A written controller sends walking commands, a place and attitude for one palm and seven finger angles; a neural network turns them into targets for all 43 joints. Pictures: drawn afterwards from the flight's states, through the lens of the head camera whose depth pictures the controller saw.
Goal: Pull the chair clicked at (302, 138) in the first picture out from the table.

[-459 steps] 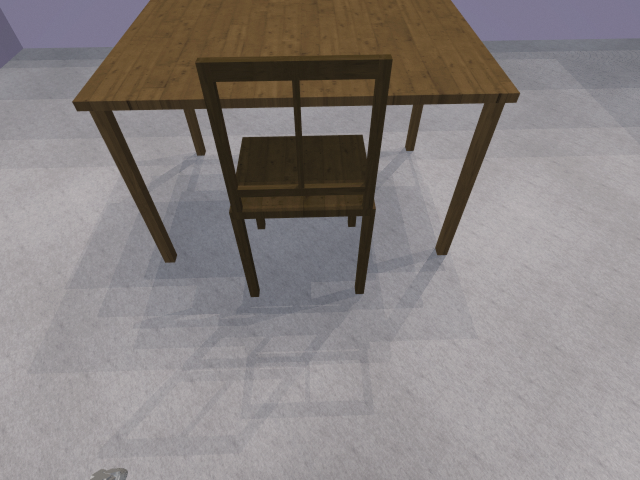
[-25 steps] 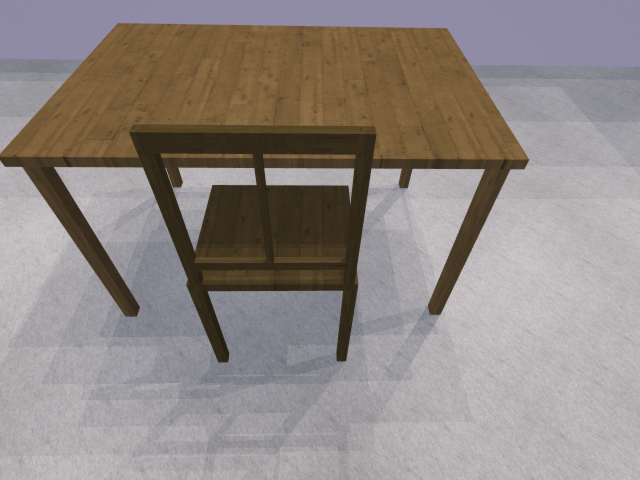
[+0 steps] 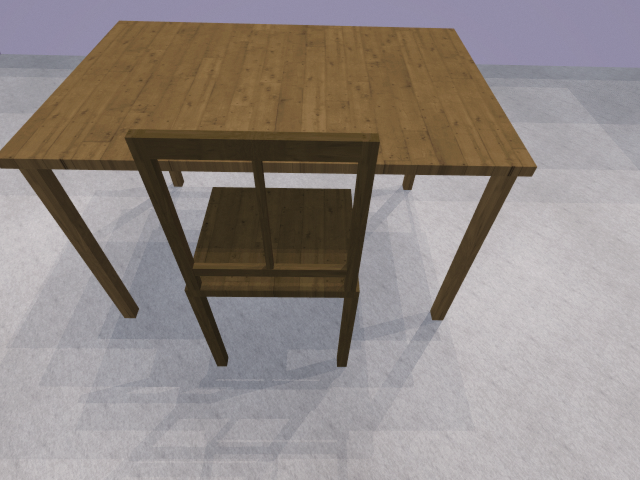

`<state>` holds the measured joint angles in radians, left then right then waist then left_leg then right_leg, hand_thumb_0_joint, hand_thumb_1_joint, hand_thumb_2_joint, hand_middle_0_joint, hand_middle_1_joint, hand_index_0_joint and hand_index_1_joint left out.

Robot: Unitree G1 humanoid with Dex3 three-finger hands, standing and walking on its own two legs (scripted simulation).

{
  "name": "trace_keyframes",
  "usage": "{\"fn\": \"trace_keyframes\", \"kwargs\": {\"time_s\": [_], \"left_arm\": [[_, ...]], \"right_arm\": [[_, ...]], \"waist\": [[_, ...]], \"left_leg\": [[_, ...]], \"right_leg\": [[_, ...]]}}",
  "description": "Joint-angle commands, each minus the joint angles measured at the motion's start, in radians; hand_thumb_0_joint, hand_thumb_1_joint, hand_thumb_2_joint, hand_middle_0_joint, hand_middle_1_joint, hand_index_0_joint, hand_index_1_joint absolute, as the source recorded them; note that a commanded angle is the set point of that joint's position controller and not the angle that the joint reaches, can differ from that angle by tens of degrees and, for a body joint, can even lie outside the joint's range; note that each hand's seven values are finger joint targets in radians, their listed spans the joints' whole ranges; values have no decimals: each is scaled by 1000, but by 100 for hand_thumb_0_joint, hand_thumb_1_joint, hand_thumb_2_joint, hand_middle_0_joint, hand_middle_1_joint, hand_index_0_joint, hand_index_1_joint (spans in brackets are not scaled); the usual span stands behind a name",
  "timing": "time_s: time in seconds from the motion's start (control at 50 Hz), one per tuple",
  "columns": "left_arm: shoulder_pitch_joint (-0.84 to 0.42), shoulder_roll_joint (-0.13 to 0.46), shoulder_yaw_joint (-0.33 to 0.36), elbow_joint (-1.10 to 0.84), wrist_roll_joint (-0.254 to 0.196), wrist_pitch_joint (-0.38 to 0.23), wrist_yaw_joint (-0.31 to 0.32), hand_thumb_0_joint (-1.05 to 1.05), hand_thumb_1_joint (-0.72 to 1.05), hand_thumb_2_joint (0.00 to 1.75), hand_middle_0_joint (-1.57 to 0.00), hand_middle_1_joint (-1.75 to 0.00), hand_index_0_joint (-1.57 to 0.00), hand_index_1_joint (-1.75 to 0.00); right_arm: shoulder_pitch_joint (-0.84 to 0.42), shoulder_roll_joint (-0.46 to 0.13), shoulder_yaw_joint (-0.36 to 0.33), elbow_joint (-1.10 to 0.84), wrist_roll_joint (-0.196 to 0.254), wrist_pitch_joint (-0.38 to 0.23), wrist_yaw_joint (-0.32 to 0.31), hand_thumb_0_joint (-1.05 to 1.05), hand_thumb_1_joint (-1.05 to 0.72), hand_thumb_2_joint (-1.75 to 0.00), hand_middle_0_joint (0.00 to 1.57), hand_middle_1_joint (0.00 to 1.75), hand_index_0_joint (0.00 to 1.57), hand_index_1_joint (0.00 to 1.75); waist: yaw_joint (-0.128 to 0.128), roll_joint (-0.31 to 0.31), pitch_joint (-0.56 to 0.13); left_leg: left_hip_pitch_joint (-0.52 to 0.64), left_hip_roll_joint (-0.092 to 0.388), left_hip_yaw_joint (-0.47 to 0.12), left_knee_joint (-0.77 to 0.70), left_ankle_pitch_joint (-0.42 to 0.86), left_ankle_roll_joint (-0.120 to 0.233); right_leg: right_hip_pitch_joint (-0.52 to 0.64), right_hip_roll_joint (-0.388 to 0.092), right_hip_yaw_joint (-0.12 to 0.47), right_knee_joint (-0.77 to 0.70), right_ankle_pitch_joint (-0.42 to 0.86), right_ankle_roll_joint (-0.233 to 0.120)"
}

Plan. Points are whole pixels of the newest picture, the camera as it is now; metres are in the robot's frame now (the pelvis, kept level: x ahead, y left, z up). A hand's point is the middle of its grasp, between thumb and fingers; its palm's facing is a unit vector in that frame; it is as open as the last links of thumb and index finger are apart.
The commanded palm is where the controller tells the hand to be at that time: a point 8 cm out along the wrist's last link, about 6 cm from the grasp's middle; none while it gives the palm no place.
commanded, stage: look again from close up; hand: left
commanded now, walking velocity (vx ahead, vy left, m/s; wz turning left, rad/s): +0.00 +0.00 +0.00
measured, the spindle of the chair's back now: (264, 219) +0.59 +0.15 -0.09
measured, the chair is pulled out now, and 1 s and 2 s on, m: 0.00 0.00 0.00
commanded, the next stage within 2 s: shuffle to correct the standing spot in 0.32 s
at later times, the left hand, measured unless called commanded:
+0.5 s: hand out of the picture -0.04 +0.15 -0.18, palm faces +0.05 -0.99 -0.16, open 7.4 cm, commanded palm none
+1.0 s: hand out of the picture +0.07 +0.15 -0.18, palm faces +0.06 -0.98 -0.19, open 7.3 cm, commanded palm none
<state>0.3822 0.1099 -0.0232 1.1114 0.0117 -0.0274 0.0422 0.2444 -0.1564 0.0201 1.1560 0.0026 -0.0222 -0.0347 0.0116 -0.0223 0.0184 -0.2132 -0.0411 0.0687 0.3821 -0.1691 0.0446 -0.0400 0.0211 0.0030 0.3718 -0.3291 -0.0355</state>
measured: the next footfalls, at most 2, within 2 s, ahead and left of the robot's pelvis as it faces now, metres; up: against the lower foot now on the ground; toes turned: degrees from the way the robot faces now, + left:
right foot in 1.04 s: +0.15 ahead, -0.17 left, +0.00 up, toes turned -1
left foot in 1.26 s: +0.19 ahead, +0.07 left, +0.00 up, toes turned +8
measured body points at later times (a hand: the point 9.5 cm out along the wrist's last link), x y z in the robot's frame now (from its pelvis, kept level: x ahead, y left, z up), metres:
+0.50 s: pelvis +0.01 +0.00 +0.00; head +0.02 +0.00 +0.45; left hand -0.04 +0.20 -0.16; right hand +0.02 -0.23 -0.16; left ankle +0.02 +0.09 -0.74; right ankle -0.08 -0.09 -0.74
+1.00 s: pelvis +0.07 -0.03 -0.01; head +0.09 -0.04 +0.44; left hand +0.07 +0.20 -0.16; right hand +0.01 -0.24 -0.17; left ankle +0.02 +0.09 -0.74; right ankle +0.08 -0.15 -0.73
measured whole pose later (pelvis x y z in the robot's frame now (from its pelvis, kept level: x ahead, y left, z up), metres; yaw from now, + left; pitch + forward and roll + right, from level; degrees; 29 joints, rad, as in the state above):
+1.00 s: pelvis +0.07 -0.03 -0.01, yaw +2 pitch +0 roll +1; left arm 0.30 0.14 0.05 1.05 0.03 -0.01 0.00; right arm 0.37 -0.12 -0.01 1.16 -0.02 -0.04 -0.02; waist -0.01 0.01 0.04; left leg -0.17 0.00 0.02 0.52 -0.35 0.02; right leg -0.36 -0.06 -0.05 0.74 -0.38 -0.03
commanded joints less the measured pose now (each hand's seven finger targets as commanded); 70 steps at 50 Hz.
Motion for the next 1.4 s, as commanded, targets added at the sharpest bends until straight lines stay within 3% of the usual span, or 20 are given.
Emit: {"fn": "trace_keyframes", "kwargs": {"time_s": [0.0, 0.4, 0.6, 0.7, 0.74, 0.78, 0.82, 0.86, 0.96, 0.98, 1.0, 1.02, 1.04, 1.08, 1.14, 1.2, 1.24, 1.26, 1.3, 1.38], "left_arm": [[119, 87, 12, -5, 0, -11, 9, 0, 90, 90, -20, -30, -20, -30], [126, 96, 14, -1, -1, -10, 10, 0, 90, 90, -20, -30, -20, -30], [159, 91, 38, 12, 7, -1, -16, 0, 90, 90, -20, -30, -20, -30], [201, 94, 52, 24, 4, -9, -11, 0, 90, 90, -20, -30, -20, -30], [160, 86, 48, 7, 4, -15, -11, 0, 90, 90, -20, -30, -20, -30], [23, 74, 47, -49, 4, -24, -15, 0, 90, 90, -20, -30, -20, -30], [-63, 70, 60, -99, 10, -11, -24, 0, 90, 90, -20, -30, -20, -30], [-34, 40, 64, -106, 8, 0, -38, 0, 90, 90, -20, -30, -20, -30], [122, 55, 74, -45, 14, 2, -47, 0, 90, 90, -20, -30, -20, -30], [167, 93, 82, -27, 16, -7, -39, 0, 90, 90, -20, -30, -20, -30], [200, 175, 93, -31, 16, -15, -29, 0, 90, 90, -20, -30, -20, -30], [217, 210, 103, -44, 3, -9, -24, 0, 90, 90, -20, -30, -20, -30], [157, 204, 101, -56, 1, -14, -19, 0, 90, 90, -20, -30, -20, -30], [44, 155, 90, -79, 12, -21, -9, 0, 90, 90, -20, -30, -20, -30], [-8, 157, 87, -86, 21, -21, -15, 0, 90, 90, -20, -30, -20, -30], [7, 135, 79, -67, 4, -10, -31, 0, 90, 90, -20, -30, -20, -30], [-8, 74, 67, -101, 3, -8, -42, 0, 90, 90, -20, -30, -20, -30], [-71, 106, 75, -130, 14, -8, -41, 0, 90, 90, -20, -30, -20, -30], [-102, 106, 78, -129, 14, -12, -40, 0, 90, 90, -20, -30, -20, -30], [-21, 39, 55, -70, -4, 2, -30, 0, 90, 90, -20, -30, -20, -30]], "right_arm": [[55, -78, -14, -23, -2, -7, -5, 0, -90, -90, 20, 30, 20, 30], [55, -81, -11, -17, -3, -7, -7, 0, -90, -90, 20, 30, 20, 30], [72, -72, -30, -23, -11, -6, 3, 0, -90, -90, 20, 30, 20, 30], [96, -52, -29, -28, -15, -31, -9, 0, -90, -90, 20, 30, 20, 30], [216, -79, -40, 13, -19, -39, -22, 0, -90, -90, 20, 30, 20, 30], [353, -129, -57, 56, -27, -39, -30, 0, -90, -90, 20, 30, 20, 30], [295, -114, -55, 22, -27, -37, -25, 0, -90, -90, 20, 30, 20, 30], [174, -122, -58, -24, -28, -41, -17, 0, -90, -90, 20, 30, 20, 30], [79, -131, -74, -54, -28, -19, 2, 0, -90, -90, 20, 30, 20, 30], [84, -99, -71, -58, -25, -15, 6, 0, -90, -90, 20, 30, 20, 30], [89, -47, -63, -87, -22, -7, 14, 0, -90, -90, 20, 30, 20, 30], [43, -38, -68, -125, -25, -6, 22, 0, -90, -90, 20, 30, 20, 30], [28, -43, -71, -131, -25, -8, 22, 0, -90, -90, 20, 30, 20, 30], [24, -55, -73, -135, -28, -11, 30, 0, -90, -90, 20, 30, 20, 30], [81, 6, -59, -111, -23, -13, 34, 0, -90, -90, 20, 30, 20, 30], [182, -12, -51, -68, -24, -33, 22, 0, -90, -90, 20, 30, 20, 30], [271, -175, -86, -75, -36, -37, 9, 0, -90, -90, 20, 30, 20, 30], [274, -191, -91, -81, -38, -33, 6, 0, -90, -90, 20, 30, 20, 30], [209, -142, -74, -96, -36, -42, 0, 0, -90, -90, 20, 30, 20, 30], [56, -118, -50, -120, -31, -42, -17, 0, -90, -90, 20, 30, 20, 30]], "waist": [[-5, -7, 52], [-2, -14, 54], [1, -35, 165], [-13, -71, 88], [-72, 61, 7], [-114, 223, 37], [-82, 57, 130], [-25, 108, 106], [63, 42, 93], [83, -59, 103], [93, -270, 105], [99, -257, 74], [65, -183, 75], [19, -187, 98], [-25, -115, 61], [-51, -14, 34], [-96, 283, 30], [-110, 210, 68], [-74, 193, 99], [-2, 164, -35]], "left_leg": [[122, 134, -140, -29, 188, 7], [117, 129, -139, -26, 195, 7], [-34, 106, -117, 65, -143, 27], [-41, 81, -42, 186, 62, 35], [189, 144, -140, 146, 270, 89], [306, 391, -456, -24, 474, 260], [139, 430, -465, -71, 322, 272], [6, 363, -372, -124, 117, 215], [-286, 176, -191, -7, -355, 86], [-362, 102, -126, 158, -421, 48], [-467, 1, 2, 405, -422, 5], [-442, 24, -6, 617, -449, 9], [-463, 61, -41, 720, -398, 9], [-408, 124, -71, 713, -349, 8], [-149, 91, 5, 379, -282, -9], [133, 53, 36, 70, -88, -34], [200, 406, -456, -152, -141, 130], [153, 458, -519, -178, -115, 202], [101, 435, -427, -138, 147, 213], [100, 289, -108, 9, 730, 107]], "right_leg": [[-159, -124, 86, -77, 269, 3], [-136, -128, 83, -77, 303, 8], [-197, -118, 106, -52, -75, -52], [-78, -134, 90, 83, 445, -70], [-220, -78, 9, 310, 513, -45], [-532, -1, -52, 700, -223, -21], [-577, -96, 53, 741, -251, -29], [-448, -120, 27, 620, -188, -14], [-41, -32, -124, 234, 35, 25], [20, -87, -13, 113, -76, 8], [32, -278, 290, -75, -265, -70], [-36, -396, 465, -227, -359, -151], [-71, -402, 495, -227, -359, -194], [-189, -373, 365, -173, -188, -196], [-290, -293, 151, -85, 64, -153], [-369, -159, 25, 92, 12, -77], [-562, -27, -113, 472, -201, 8], [-611, -53, -60, 621, -249, 1], [-639, -109, -1, 733, -173, 8], [-328, -86, -40, 379, -36, 46]]}}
